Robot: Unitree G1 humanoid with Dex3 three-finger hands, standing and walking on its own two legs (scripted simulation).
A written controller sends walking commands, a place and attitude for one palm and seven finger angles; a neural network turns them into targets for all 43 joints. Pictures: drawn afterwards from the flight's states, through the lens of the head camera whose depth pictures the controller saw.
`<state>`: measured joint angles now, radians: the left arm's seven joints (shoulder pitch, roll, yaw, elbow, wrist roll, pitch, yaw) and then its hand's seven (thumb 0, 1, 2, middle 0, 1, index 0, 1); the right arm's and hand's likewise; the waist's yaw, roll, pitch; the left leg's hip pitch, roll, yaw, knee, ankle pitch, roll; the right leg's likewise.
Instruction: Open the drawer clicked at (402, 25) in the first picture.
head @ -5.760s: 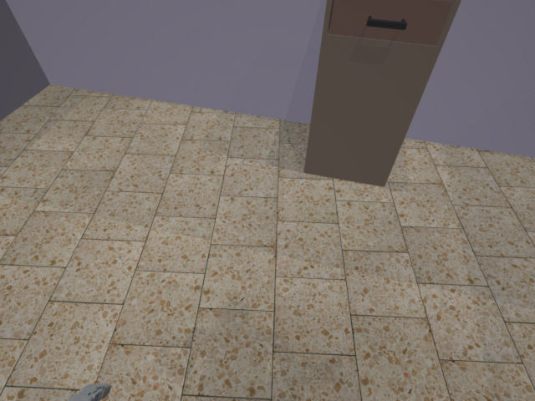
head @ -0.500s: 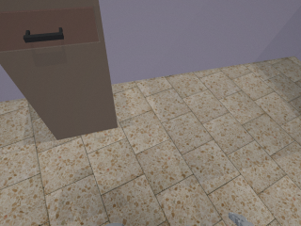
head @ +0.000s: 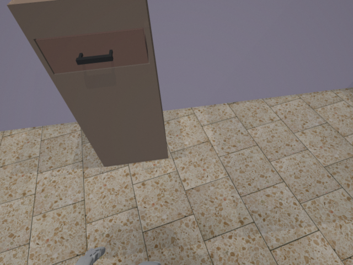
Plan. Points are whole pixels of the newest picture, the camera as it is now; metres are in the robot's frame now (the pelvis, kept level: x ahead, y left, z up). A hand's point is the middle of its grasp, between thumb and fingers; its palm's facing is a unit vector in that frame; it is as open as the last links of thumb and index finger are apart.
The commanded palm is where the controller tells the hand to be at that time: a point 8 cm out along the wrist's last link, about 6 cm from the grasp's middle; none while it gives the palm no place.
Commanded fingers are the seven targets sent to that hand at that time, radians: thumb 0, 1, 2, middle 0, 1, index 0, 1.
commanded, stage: turn to face it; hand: left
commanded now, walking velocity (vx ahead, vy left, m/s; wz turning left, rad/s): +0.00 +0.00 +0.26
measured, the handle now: (95, 56) +0.81 +0.33 +0.05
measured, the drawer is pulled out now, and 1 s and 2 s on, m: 0.00 0.00 0.00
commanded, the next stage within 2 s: take the last steps up to it in 0.02 s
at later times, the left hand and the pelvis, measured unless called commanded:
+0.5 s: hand out of the picture -0.05 +0.24 -0.17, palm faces +0.17 -0.97 -0.18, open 7.4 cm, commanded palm none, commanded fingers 0.00 0.90 0.90 -0.20 -0.30 -0.20 -0.30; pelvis +0.02 +0.05 +0.01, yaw +7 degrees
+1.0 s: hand (115, 224) +0.26 +0.20 -0.16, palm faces +0.13 -0.97 -0.19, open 7.3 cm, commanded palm none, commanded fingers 0.00 0.90 0.90 -0.20 -0.30 -0.20 -0.30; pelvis +0.18 +0.02 +0.00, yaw +8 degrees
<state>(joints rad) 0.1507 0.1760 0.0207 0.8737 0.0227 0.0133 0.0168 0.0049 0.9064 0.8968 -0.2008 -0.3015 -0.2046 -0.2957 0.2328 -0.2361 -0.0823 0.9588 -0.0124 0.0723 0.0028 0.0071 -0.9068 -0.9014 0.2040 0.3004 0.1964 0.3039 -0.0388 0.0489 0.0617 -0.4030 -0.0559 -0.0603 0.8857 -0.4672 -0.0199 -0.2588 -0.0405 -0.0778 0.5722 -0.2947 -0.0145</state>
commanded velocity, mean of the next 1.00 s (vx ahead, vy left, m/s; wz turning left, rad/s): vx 0.26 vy -0.02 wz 0.04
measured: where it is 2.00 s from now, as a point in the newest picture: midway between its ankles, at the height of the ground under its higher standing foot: (184, 255)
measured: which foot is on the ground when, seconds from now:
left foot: up 0.00-0.32, down 0.34-0.88, up 0.90-1.00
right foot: down 0.00-0.36, up 0.38-0.84, down 0.86-1.00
